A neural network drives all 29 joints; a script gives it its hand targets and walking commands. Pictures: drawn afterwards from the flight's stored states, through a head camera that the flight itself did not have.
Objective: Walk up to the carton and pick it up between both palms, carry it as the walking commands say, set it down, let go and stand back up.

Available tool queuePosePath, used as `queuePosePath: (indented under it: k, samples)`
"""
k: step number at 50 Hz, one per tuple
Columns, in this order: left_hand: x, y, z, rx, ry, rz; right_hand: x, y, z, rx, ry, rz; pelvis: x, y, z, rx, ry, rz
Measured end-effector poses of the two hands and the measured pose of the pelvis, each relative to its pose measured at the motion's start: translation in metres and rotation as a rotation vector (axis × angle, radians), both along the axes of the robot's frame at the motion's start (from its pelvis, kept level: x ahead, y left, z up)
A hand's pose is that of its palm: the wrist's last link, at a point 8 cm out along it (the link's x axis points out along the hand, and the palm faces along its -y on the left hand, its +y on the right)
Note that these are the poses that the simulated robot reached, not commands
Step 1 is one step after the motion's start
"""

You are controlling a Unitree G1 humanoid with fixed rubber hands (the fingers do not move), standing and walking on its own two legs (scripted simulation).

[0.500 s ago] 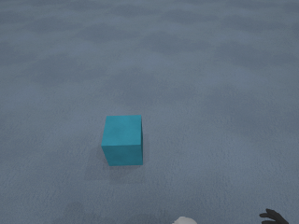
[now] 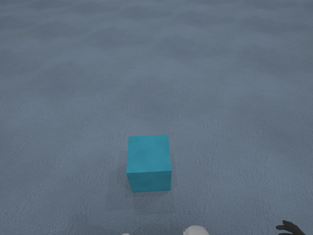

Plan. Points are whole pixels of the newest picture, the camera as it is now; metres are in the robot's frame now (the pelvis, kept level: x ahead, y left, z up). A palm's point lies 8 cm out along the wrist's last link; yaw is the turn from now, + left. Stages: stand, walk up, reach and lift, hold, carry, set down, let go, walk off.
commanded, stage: walk up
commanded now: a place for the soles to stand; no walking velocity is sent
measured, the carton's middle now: (149, 163) +0.65 +0.04 -0.59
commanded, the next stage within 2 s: none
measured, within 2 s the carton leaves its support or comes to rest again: neither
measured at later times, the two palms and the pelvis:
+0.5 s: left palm (10, 222) +0.21 +0.39 -0.07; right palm (264, 220) +0.18 -0.27 -0.07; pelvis +0.09 +0.06 +0.02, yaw -4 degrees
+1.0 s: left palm out of the picture +0.19 +0.42 -0.03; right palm (264, 202) +0.22 -0.28 -0.04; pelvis +0.11 +0.07 +0.04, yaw -3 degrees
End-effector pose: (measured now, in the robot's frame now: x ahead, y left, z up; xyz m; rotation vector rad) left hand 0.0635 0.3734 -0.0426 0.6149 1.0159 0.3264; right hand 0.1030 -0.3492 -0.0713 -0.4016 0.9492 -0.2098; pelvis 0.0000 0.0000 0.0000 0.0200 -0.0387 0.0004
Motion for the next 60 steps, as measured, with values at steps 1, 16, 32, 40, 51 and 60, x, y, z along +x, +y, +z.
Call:
queuePosePath:
  k: [1,16,32,40,51,60]
  samples:
    - [0.012,-0.003,-0.001,-0.02,-0.004,-0.017,-0.005,0.003,0.0,0.002,0.018,-0.013,0.005,0.002,0.003,0.0,0.0,-0.004]
    - [0.101,0.015,-0.01,-0.108,-0.015,-0.062,0.038,0.055,-0.01,-0.013,0.079,-0.045,0.067,0.047,0.008,0.0,0.01,-0.049]
    - [0.162,0.012,-0.021,-0.211,0.004,-0.054,0.103,0.076,0.022,-0.029,0.01,-0.064,0.092,0.062,0.026,-0.032,0.004,-0.073]
    - [0.16,0.005,-0.014,-0.214,0.05,-0.04,0.109,0.071,0.027,-0.008,0.028,-0.083,0.095,0.057,0.036,-0.021,0.003,-0.078]
    - [0.122,0.057,0.013,-0.109,0.062,0.039,0.117,0.072,0.028,0.008,0.08,-0.046,0.112,0.072,0.041,-0.026,0.013,-0.044]
    - [0.138,0.093,-0.012,-0.124,0.129,0.045,0.113,0.11,0.02,-0.024,0.115,-0.086,0.138,0.107,0.029,-0.015,-0.004,-0.053]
